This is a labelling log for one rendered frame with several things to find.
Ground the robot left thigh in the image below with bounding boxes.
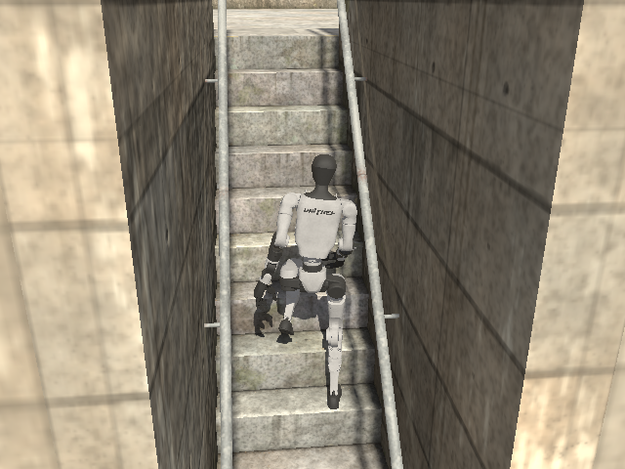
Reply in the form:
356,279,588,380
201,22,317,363
279,258,303,291

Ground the robot right forearm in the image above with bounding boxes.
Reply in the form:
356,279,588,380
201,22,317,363
336,240,354,261

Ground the left robot upper arm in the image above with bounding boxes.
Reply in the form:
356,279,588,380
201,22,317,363
274,192,301,248

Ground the left robot hand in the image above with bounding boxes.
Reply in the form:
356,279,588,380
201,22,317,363
254,281,276,313

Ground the right robot hand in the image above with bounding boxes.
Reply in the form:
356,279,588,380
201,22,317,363
321,252,345,269

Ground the robot left forearm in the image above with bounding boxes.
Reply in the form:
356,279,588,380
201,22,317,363
259,232,283,284

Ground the right robot upper arm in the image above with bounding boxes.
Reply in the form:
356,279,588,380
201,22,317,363
338,198,357,251

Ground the robot left foot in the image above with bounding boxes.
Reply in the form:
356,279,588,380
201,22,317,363
278,319,294,335

